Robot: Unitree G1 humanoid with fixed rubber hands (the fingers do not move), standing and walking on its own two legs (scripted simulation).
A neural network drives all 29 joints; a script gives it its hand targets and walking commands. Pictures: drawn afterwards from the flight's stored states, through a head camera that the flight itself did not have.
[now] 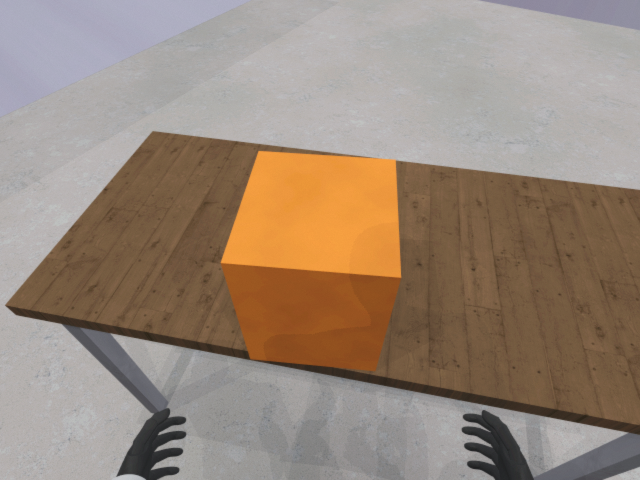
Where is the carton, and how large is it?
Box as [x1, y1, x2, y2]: [221, 151, 400, 370]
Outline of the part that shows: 258,151 221,260 223,272 250,358 375,370 400,279 395,160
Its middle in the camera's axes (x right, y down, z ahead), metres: +0.00 +0.03 +0.59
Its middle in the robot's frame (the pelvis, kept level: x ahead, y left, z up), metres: +0.42 +0.03 +0.01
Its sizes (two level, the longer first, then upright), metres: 0.210 0.200 0.250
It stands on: a table, 0.66 m high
